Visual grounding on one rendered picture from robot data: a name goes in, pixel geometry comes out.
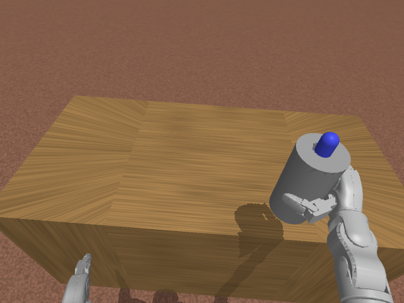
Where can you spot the left robot hand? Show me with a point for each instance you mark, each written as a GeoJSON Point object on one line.
{"type": "Point", "coordinates": [77, 289]}

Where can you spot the bottle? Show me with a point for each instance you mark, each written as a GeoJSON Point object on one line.
{"type": "Point", "coordinates": [312, 169]}

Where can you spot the right robot arm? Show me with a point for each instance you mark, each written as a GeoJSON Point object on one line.
{"type": "Point", "coordinates": [360, 275]}

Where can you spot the right robot hand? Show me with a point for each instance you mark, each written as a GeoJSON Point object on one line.
{"type": "Point", "coordinates": [346, 194]}

